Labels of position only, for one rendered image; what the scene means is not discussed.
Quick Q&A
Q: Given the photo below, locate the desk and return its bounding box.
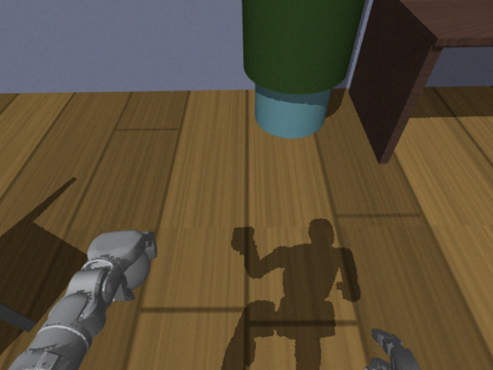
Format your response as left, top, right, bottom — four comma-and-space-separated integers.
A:
348, 0, 493, 164

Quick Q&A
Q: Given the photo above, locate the left robot hand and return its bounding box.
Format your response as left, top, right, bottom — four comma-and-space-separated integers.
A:
87, 230, 157, 301

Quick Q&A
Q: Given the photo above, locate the ball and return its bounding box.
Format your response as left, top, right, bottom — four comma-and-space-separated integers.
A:
124, 251, 150, 290

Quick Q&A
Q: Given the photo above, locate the left robot arm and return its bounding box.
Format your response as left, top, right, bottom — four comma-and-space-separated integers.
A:
8, 257, 124, 370

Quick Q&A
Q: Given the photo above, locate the right robot hand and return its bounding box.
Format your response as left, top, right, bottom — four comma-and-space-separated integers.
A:
365, 328, 421, 370

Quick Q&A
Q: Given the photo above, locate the potted plant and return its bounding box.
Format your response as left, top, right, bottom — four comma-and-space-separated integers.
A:
242, 0, 365, 139

